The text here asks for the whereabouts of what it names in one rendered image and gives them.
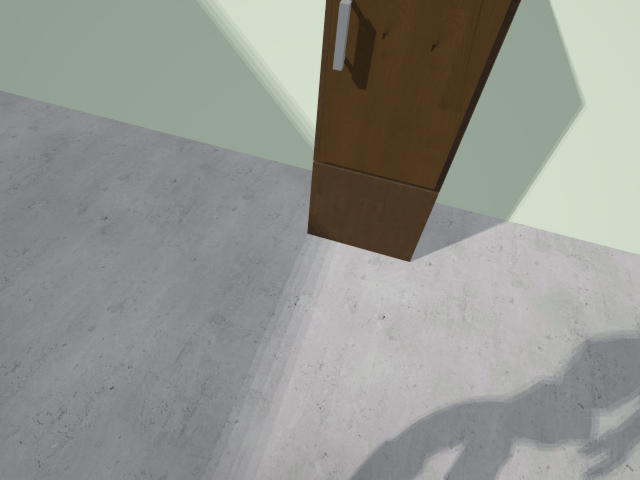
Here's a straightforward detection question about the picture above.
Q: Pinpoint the cupboard door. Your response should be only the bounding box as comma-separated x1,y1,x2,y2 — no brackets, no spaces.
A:
318,0,512,189

